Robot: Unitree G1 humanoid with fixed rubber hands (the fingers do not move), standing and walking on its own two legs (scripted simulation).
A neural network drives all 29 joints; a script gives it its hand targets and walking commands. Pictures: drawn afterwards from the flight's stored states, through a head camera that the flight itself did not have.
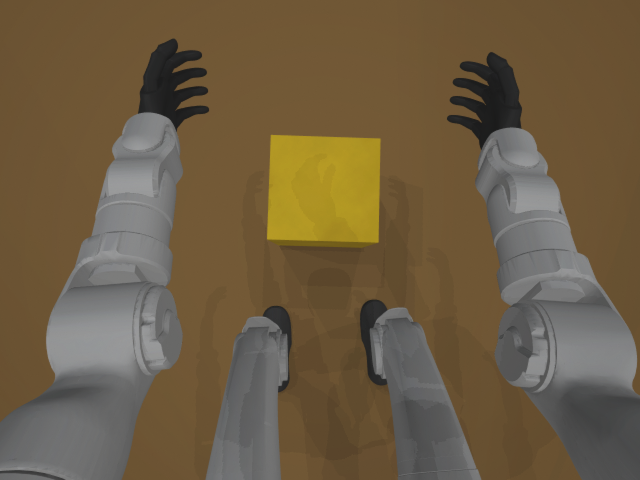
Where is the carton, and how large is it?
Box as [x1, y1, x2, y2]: [267, 135, 380, 247]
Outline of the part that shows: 271,135 267,239 277,244 284,245 362,247 378,242 380,138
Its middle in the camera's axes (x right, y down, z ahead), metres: +0.01 -0.09 +0.85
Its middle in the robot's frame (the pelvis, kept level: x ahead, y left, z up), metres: +0.48 -0.01 -0.51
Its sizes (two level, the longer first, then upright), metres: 0.210 0.200 0.250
